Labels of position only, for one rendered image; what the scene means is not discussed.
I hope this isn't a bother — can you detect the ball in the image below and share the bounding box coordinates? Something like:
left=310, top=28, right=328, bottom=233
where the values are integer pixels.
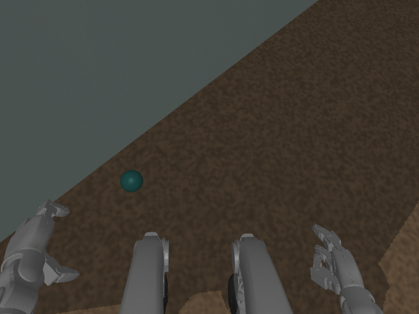
left=120, top=170, right=143, bottom=192

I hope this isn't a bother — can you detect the right robot hand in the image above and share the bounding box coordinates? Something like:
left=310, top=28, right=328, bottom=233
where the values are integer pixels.
left=310, top=224, right=365, bottom=295

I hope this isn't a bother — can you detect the left robot arm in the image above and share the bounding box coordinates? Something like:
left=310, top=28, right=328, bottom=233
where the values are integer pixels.
left=0, top=249, right=45, bottom=314

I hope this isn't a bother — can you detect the right robot arm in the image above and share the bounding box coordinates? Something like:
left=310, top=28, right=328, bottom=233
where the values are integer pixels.
left=339, top=287, right=383, bottom=314

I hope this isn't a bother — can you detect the left robot hand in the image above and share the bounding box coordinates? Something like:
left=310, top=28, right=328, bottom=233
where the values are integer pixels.
left=4, top=199, right=80, bottom=286

